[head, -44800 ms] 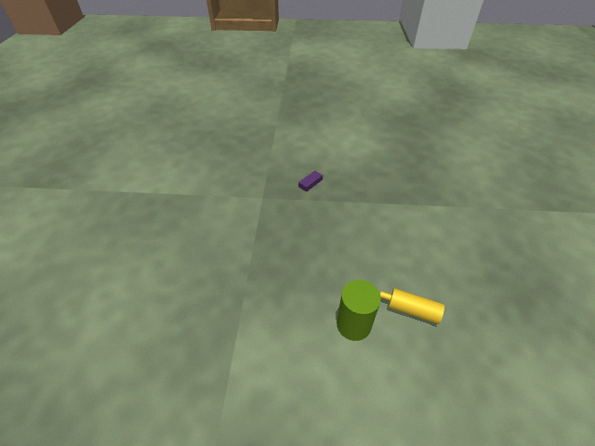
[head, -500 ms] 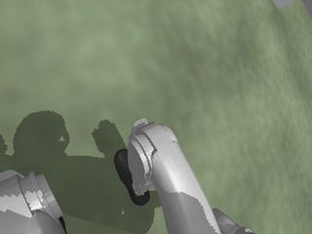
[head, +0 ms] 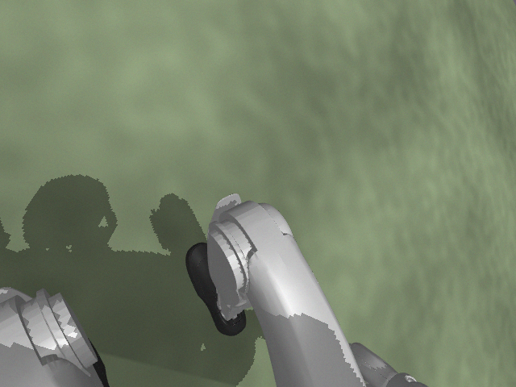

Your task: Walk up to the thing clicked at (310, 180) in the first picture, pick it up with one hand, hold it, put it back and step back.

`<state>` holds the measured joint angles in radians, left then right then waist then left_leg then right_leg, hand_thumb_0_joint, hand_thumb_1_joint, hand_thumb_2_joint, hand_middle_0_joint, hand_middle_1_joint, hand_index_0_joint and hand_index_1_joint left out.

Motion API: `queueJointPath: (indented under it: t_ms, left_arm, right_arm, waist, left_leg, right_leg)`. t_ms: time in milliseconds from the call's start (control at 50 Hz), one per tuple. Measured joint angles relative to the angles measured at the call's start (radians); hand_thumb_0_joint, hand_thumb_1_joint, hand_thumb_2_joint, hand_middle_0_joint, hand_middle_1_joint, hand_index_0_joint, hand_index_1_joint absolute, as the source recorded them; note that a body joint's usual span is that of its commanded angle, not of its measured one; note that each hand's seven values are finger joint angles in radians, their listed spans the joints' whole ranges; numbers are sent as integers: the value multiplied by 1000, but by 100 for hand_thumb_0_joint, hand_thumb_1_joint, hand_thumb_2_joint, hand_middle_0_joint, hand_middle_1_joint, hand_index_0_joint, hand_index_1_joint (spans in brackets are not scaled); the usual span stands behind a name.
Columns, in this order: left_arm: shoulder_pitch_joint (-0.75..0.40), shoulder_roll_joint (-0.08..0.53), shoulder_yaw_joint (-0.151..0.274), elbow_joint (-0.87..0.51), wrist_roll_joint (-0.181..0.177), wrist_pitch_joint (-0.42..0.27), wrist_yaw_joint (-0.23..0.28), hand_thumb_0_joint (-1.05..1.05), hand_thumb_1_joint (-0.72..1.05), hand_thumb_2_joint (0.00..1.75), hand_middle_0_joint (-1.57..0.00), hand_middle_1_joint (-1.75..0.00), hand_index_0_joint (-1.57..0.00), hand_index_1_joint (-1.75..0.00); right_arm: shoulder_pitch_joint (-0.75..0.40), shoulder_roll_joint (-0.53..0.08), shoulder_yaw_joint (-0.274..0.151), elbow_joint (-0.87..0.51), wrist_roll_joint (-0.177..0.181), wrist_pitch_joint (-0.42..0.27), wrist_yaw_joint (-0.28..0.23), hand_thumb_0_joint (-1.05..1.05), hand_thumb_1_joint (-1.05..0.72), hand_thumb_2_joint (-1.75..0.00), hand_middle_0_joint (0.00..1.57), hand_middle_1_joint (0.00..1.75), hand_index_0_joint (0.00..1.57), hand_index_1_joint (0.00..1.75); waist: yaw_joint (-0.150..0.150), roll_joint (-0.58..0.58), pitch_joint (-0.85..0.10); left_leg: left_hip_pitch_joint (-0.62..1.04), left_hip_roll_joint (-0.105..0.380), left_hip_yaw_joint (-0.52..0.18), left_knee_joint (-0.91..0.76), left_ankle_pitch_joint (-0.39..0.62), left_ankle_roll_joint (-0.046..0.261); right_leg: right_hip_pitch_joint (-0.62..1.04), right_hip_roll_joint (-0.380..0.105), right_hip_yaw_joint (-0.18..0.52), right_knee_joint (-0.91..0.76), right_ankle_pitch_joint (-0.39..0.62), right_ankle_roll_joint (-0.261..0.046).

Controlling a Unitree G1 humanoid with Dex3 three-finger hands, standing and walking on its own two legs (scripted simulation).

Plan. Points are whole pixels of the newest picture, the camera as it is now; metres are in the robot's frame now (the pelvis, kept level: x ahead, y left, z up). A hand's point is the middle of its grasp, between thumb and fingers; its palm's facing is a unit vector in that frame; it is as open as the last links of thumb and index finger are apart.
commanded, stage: close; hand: left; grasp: from above
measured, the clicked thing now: out of the picture +0.48 +0.32 -0.30
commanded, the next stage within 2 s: settle in 0.60 s
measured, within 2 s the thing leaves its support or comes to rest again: leaves its support in 1.04 s
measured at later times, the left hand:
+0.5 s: hand out of the picture +0.46 +0.32 -0.26, palm faces -0.43 -0.14 -0.89, open 8.6 cm
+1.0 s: hand out of the picture +0.47 +0.33 -0.26, palm faces -0.43 -0.14 -0.89, open 8.4 cm
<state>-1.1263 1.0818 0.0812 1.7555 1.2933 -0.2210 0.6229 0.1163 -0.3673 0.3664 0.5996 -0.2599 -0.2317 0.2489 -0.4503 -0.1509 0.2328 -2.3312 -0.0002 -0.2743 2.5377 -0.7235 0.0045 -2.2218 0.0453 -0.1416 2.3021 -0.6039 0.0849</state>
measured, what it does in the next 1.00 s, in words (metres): stands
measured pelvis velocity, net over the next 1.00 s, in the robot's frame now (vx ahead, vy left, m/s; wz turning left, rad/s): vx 0.00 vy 0.00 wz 0.00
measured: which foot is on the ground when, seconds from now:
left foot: down 0.00-1.00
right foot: down 0.00-1.00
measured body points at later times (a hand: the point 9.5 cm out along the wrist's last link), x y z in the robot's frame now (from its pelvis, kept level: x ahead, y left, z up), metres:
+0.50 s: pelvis +0.00 +0.00 +0.00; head +0.28 +0.14 +0.31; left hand +0.48 +0.32 -0.21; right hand +0.04 -0.25 -0.04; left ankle +0.06 +0.12 -0.28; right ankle +0.14 -0.13 -0.28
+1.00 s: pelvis +0.00 +0.00 +0.00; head +0.29 +0.14 +0.31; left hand +0.49 +0.33 -0.21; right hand +0.03 -0.25 -0.04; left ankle +0.06 +0.12 -0.28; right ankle +0.14 -0.13 -0.28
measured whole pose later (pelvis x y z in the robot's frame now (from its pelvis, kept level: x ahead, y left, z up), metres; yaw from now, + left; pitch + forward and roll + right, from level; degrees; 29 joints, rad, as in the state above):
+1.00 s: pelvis +0.00 +0.00 +0.00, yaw +0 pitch +29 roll -17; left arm -1.09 1.08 0.14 1.66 1.32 -0.21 0.56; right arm 0.16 -0.37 0.34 0.58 -0.25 -0.20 0.23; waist -0.43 -0.14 0.22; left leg -2.35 0.00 -0.27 2.53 -0.71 0.01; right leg -2.23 0.04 -0.14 2.29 -0.60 0.07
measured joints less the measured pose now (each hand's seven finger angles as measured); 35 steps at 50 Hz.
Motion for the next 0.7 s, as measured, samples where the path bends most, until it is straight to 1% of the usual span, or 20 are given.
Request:
queueJointPath:
  t_ms: [140, 200, 300, 480, 540, 700]
  left_arm:
    - [11, 3, 7, -21, -4, -12, -18, 0, 22, 39, -62, -52, -69, -50]
    - [17, 2, 9, -30, 0, -15, -23, 0, 25, 37, -64, -50, -71, -48]
    - [17, -1, -8, -29, 0, -18, -24, 0, 29, 34, -69, -47, -72, -43]
    - [9, 2, -15, -17, 15, -24, -14, -1, 30, 29, -74, -41, -76, -37]
    - [1, 2, -21, -7, 16, -23, -8, -1, 30, 26, -76, -39, -78, -35]
    - [-7, 6, -19, -1, 18, -20, -4, -1, 30, 20, -82, -33, -83, -31]
  right_arm:
    - [16, -2, -3, -8, 2, 17, -11, 0, -90, -90, 20, 30, 20, 30]
    - [20, -3, -6, -10, 3, 23, -16, 0, -90, -90, 20, 30, 20, 30]
    - [21, -8, -8, -13, 4, 28, -22, 0, -90, -90, 20, 30, 20, 30]
    - [9, -4, -3, -10, 1, 29, -27, 0, -90, -90, 20, 30, 20, 30]
    - [5, 0, 0, -11, -2, 26, -25, 0, -90, -90, 20, 30, 20, 30]
    - [2, 7, 8, -19, -2, 20, -21, 0, -90, -90, 20, 30, 20, 30]
  waist:
    - [4, -1, 1]
    - [8, -2, -2]
    - [10, -5, -5]
    - [9, -7, -11]
    - [7, -6, -12]
    - [4, -2, -8]
  left_leg:
    - [2, 1, -2, -4, 2, -2]
    - [3, 0, -3, -5, 4, -2]
    - [4, -1, -2, -4, 8, 0]
    - [0, 0, 0, -1, 10, 6]
    - [-1, -1, 1, 0, 10, 9]
    - [-3, 1, 6, -1, 9, 14]
  right_leg:
    - [1, 0, -2, -4, 3, -1]
    - [3, 0, -3, -5, 5, -3]
    - [6, -1, -4, -6, 7, -8]
    - [7, -1, -3, -6, 8, -10]
    - [7, -2, -3, -6, 7, -9]
    - [7, -2, 1, -7, 6, -4]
